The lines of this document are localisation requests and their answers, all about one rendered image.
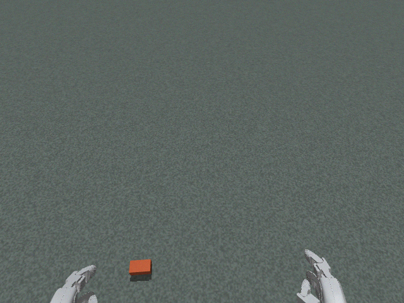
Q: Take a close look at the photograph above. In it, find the small box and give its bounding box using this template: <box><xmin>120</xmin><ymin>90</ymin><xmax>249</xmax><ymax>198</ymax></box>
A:
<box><xmin>129</xmin><ymin>259</ymin><xmax>152</xmax><ymax>275</ymax></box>

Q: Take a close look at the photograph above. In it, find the left robot hand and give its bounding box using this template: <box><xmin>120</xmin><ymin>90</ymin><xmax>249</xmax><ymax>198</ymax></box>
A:
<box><xmin>50</xmin><ymin>265</ymin><xmax>98</xmax><ymax>303</ymax></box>

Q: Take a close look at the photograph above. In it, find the right robot hand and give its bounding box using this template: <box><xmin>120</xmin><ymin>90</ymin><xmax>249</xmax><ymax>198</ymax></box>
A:
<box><xmin>297</xmin><ymin>249</ymin><xmax>347</xmax><ymax>303</ymax></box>

